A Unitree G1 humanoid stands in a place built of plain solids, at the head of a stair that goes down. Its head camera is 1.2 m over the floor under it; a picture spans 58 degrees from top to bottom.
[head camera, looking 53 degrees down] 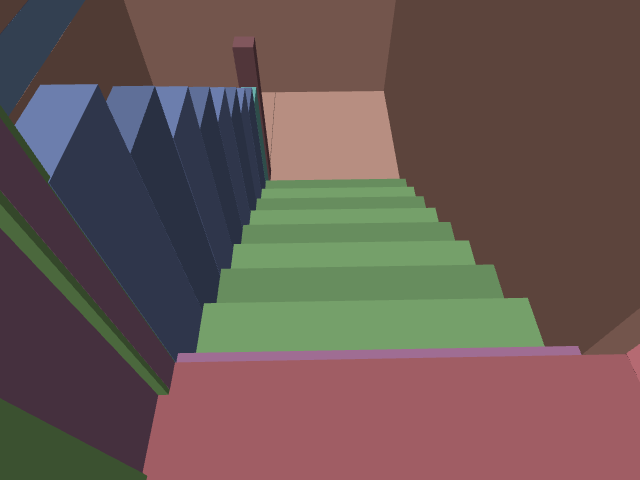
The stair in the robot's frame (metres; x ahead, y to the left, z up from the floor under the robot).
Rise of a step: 0.17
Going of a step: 0.26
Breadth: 1.17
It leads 1 degrees to the left of straight ahead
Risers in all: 9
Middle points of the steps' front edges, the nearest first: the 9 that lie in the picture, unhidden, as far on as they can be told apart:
0.51 -0.17 0.00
0.77 -0.17 -0.17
1.03 -0.16 -0.35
1.29 -0.16 -0.52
1.55 -0.15 -0.69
1.81 -0.15 -0.87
2.07 -0.14 -1.04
2.33 -0.14 -1.22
2.59 -0.13 -1.39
